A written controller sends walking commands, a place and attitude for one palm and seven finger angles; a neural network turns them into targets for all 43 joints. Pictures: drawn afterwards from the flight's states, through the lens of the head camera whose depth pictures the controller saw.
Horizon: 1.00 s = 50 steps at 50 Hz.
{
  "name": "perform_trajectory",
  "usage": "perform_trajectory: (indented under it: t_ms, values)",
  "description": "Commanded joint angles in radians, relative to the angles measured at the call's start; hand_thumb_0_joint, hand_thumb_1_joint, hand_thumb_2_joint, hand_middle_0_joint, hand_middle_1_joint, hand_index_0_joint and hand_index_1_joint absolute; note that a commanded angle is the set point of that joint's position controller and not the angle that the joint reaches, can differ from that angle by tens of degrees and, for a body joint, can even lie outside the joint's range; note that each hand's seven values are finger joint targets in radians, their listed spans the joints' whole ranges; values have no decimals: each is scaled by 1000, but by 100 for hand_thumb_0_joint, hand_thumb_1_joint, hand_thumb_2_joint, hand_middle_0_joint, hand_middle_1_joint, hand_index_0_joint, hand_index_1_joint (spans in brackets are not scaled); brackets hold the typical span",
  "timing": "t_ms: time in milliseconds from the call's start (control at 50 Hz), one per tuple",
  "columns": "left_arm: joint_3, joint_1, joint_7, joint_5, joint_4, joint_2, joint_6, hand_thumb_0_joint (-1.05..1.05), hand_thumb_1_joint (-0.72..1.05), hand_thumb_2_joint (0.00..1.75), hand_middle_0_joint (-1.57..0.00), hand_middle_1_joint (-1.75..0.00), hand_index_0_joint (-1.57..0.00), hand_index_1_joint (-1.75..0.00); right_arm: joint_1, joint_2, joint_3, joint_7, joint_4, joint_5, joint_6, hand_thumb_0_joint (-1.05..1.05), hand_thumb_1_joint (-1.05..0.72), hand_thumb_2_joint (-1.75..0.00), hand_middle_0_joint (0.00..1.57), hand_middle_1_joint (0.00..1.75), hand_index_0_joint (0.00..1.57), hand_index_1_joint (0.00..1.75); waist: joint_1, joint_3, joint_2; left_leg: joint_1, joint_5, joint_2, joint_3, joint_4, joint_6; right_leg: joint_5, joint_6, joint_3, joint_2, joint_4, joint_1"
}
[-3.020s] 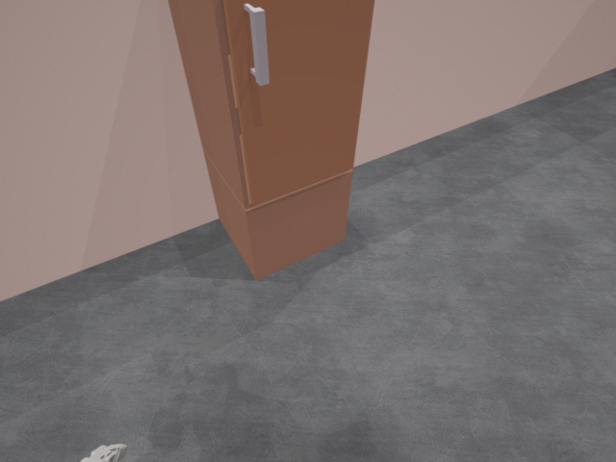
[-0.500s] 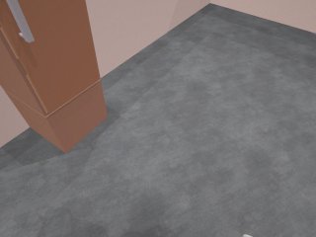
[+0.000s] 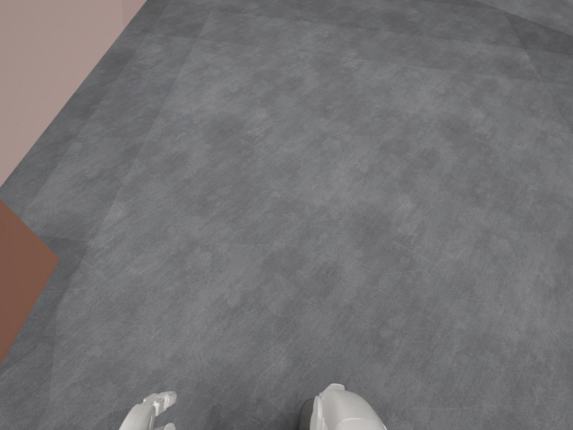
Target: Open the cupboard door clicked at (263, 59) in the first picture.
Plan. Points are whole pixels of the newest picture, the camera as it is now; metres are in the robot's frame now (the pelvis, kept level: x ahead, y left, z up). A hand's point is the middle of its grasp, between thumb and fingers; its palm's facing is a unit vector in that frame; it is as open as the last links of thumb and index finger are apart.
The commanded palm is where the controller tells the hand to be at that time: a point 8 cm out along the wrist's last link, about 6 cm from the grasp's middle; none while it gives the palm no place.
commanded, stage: walk to a spot facing it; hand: left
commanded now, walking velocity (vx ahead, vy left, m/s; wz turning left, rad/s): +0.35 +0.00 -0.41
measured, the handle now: out of the picture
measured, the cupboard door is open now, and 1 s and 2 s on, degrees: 0 0 0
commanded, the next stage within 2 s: turn to face it in 0.92 s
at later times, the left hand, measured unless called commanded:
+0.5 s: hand (170, 361) +0.25 +0.19 -0.17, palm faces -0.04 -0.98 -0.19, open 7.3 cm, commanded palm none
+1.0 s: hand (240, 192) +0.61 +0.09 -0.16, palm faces -0.41 -0.89 -0.18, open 7.4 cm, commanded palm none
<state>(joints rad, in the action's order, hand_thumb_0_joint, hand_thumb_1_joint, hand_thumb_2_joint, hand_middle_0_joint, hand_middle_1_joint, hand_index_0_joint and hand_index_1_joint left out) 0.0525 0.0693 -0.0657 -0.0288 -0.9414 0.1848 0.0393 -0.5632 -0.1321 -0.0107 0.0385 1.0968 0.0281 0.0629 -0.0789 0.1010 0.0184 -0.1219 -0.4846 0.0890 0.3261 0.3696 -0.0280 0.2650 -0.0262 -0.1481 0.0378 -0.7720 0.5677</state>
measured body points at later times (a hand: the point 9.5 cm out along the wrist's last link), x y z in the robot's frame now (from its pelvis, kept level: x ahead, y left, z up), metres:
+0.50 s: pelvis +0.24 +0.00 +0.01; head +0.25 +0.01 +0.45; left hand +0.25 +0.24 -0.15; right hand +0.33 -0.24 -0.12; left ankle +0.34 +0.10 -0.72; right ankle +0.13 -0.10 -0.72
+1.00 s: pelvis +0.44 -0.04 +0.00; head +0.48 -0.06 +0.45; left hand +0.63 +0.13 -0.15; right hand +0.28 -0.22 -0.15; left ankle +0.34 +0.10 -0.72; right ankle +0.53 -0.19 -0.70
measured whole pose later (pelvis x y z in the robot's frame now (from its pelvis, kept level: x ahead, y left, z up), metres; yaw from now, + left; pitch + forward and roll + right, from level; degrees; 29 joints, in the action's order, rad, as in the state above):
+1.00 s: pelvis +0.44 -0.04 +0.00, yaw -25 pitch +0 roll +0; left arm 0.09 0.14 -0.04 -0.03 -0.97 0.19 0.01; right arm -0.43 -0.16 -0.06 0.03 1.09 0.02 0.05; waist -0.04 0.10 0.00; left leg -0.08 -0.47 0.13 0.41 0.45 -0.06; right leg 0.18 -0.03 -0.16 0.05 -0.71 0.55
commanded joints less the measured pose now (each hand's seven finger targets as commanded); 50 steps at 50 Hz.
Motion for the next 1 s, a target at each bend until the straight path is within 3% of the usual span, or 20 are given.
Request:
perform_trajectory:
  t_ms: [0, 20, 40, 60, 120, 180, 260, 400, 440, 460, 480, 500, 520, 580, 620, 680, 760, 880, 940, 980]
  values:
    - [41, 231, 20, -5, 8, 118, -68, 0, 90, 90, -20, -30, -20, -30, 35, -231, -52, -2, -62, -12, 19, 0, -90, -90, 20, 30, 20, 30, 196, -182, -146, 159, 1163, 216, -36, 429, 53, -79, -76, -54, -90, 216, -484]
    - [65, 368, 34, -7, -30, 218, -78, 0, 90, 90, -20, -30, -20, -30, 23, -190, -46, -17, -74, -30, 17, 0, -90, -90, 20, 30, 20, 30, 248, -312, 14, 450, 686, 162, -33, 713, 15, -111, -146, 181, 112, 240, -825]
    - [82, 437, 52, 12, -41, 299, -80, 0, 90, 90, -20, -30, -20, -30, 17, -120, -38, -13, -112, -37, 22, 0, -90, -90, 20, 30, 20, 30, 232, -440, 183, 723, -91, -6, -126, 1058, -35, -243, -271, 701, 392, 327, -993]
    - [86, 403, 65, 30, -28, 306, -69, 0, 90, 90, -20, -30, -20, -30, 137, -148, -46, -9, -150, -35, 17, 0, -90, -90, 20, 30, 20, 30, 237, -366, 58, 775, -64, 15, -269, 1137, 3, -230, -296, 727, 404, 427, -875]
    - [45, 180, 66, 25, 7, 185, -79, 0, 90, 90, -20, -30, -20, -30, 171, -110, -52, -19, -129, -10, -7, 0, -90, -90, 20, 30, 20, 30, 106, -64, -48, 711, 151, 113, -310, 1023, 3, -39, -194, 460, 295, 527, -376]
    - [28, 136, 70, 7, -2, 133, -103, 0, 90, 90, -20, -30, -20, -30, 83, -67, -51, -23, -95, 1, -38, 0, -90, -90, 20, 30, 20, 30, 26, -20, 7, 625, 198, 108, -291, 888, -12, -116, -158, 303, 202, 565, -187]
    - [30, 184, 68, 4, -27, 111, -116, 0, 90, 90, -20, -30, -20, -30, 163, -67, -56, -37, -134, 3, -38, 0, -90, -90, 20, 30, 20, 30, 31, -36, 80, 659, 274, 98, -269, 693, -33, -140, -161, 261, 147, 562, -229]
    - [30, 302, 72, 4, -60, 142, -116, 0, 90, 90, -20, -30, -20, -30, 419, -80, -47, -61, -210, -1, -3, 0, -90, -90, 20, 30, 20, 30, 122, -29, 109, 607, 269, 28, -219, 314, -15, -254, -150, 314, 164, 486, -404]
    - [31, 317, 72, 8, -69, 145, -113, 0, 90, 90, -20, -30, -20, -30, 415, -96, -52, -57, -206, 1, 5, 0, -90, -90, 20, 30, 20, 30, 108, -40, 92, 513, 266, -6, -190, 218, -5, -330, -135, 317, 157, 426, -423]
    - [32, 305, 73, 10, -70, 143, -113, 0, 90, 90, -20, -30, -20, -30, 336, -117, -60, -49, -182, 3, 11, 0, -90, -90, 20, 30, 20, 30, 64, -72, 39, 368, 296, -24, -187, 140, 3, -387, -117, 297, 132, 314, -381]
    - [31, 295, 71, 16, -61, 127, -112, 0, 90, 90, -20, -30, -20, -30, 197, -170, -73, -39, -139, 8, 18, 0, -90, -90, 20, 30, 20, 30, 3, -152, -43, 119, 328, 28, -253, 89, 33, -389, -81, 251, 77, 107, -265]
    - [26, 326, 62, 27, -45, 71, -112, 0, 90, 90, -20, -30, -20, -30, 52, -292, -103, -30, -104, 23, 24, 0, -90, -90, 20, 30, 20, 30, -38, -288, -280, -139, 381, 312, -580, 51, 129, -59, -23, 119, -45, -205, -40]
    - [20, 291, 62, 20, -27, 79, -120, 0, 90, 90, -20, -30, -20, -30, -2, -317, -101, -28, -90, 10, 12, 0, -90, -90, 20, 30, 20, 30, -47, -288, -310, -136, 383, 446, -725, -66, 195, 291, -12, 129, -69, -431, 62]
    - [36, 205, 49, 5, -44, 80, -100, 0, 90, 90, -20, -30, -20, -30, 184, -171, -60, -17, -120, 2, 21, 0, -90, -90, 20, 30, 20, 30, 15, -63, -110, 153, 394, 354, -500, -123, 147, 95, 3, 174, 61, -532, 99]
    - [33, 248, 43, -3, -59, 32, -70, 0, 90, 90, -20, -30, -20, -30, 228, -133, -51, -13, -114, 1, 30, 0, -90, -90, 20, 30, 20, 30, 68, -17, -99, 260, 402, 300, -345, -146, 112, 27, 16, 162, 72, -516, 55]
    - [41, 260, 36, -8, -56, 5, -41, 0, 90, 90, -20, -30, -20, -30, 216, -106, -53, -9, -102, -4, 37, 0, -90, -90, 20, 30, 20, 30, 93, -7, -126, 303, 386, 250, -216, -177, 95, -69, 31, 137, 81, -483, 69]
    - [45, 188, 22, -8, -17, 1, -28, 0, 90, 90, -20, -30, -20, -30, 185, -121, -58, -7, -91, -9, 36, 0, -90, -90, 20, 30, 20, 30, 88, 22, -161, 218, 480, 239, -128, -182, 104, -142, 52, 91, 94, -354, 168]
    - [34, 13, 15, -1, 42, -7, -39, 0, 90, 90, -20, -30, -20, -30, 116, -151, -66, -7, -63, 1, 19, 0, -90, -90, 20, 30, 20, 30, 39, 67, -172, 109, 714, 256, -36, -108, 110, -118, 26, -1, 52, 13, 98]
    - [40, 102, 21, -1, 29, 24, -49, 0, 90, 90, -20, -30, -20, -30, 139, -201, -80, -6, -71, -1, 9, 0, -90, -90, 20, 30, 20, 30, 90, -16, -165, 49, 1069, 274, 9, 85, 100, -56, -20, -48, -26, 85, -58]
    - [56, 302, 29, -9, -25, 78, -64, 0, 90, 90, -20, -30, -20, -30, 189, -235, -86, -10, -99, -10, 2, 0, -90, -90, 20, 30, 20, 30, 192, -150, -140, 115, 1118, 243, 38, 395, 56, -131, -41, -76, -75, 184, -353]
